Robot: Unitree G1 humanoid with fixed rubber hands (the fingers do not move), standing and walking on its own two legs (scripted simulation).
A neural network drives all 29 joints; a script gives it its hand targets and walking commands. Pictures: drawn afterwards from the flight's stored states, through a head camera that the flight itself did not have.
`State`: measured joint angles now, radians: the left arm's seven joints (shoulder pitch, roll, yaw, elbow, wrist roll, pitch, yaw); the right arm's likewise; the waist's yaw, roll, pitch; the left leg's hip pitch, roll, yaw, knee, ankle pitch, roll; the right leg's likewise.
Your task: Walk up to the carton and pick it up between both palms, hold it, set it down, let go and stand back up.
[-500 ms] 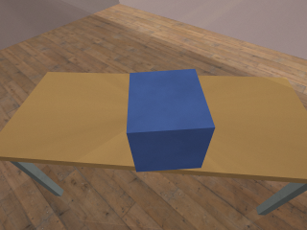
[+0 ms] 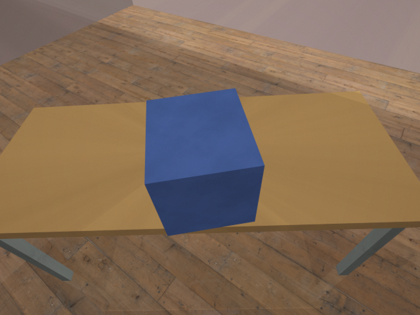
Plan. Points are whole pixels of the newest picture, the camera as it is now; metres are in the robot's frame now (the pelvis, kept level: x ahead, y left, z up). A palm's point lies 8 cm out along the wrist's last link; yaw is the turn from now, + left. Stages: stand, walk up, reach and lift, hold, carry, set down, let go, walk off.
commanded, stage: walk up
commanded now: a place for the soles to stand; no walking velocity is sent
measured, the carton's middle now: (201, 162) +0.49 +0.06 -0.05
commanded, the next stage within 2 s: none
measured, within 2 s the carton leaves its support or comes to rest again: neither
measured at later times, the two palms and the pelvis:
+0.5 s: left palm out of the picture +0.05 +0.24 -0.13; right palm out of the picture -0.02 -0.27 -0.15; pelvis +0.02 -0.01 -0.01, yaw -6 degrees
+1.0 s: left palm out of the picture +0.13 +0.25 -0.14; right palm out of the picture +0.10 -0.25 -0.12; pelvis +0.05 +0.00 +0.00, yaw -1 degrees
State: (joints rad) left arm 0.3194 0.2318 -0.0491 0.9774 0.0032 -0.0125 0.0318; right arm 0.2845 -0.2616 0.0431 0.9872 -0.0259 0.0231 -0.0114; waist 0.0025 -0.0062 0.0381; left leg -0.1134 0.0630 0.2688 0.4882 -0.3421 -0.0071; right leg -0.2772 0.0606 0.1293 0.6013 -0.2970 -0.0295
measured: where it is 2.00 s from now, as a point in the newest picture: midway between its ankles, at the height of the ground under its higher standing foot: outside the picture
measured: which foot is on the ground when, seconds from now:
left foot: down 0.00-0.54, up 0.56-0.84, down 0.86-1.00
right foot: down 0.00-0.90, up 0.92-1.00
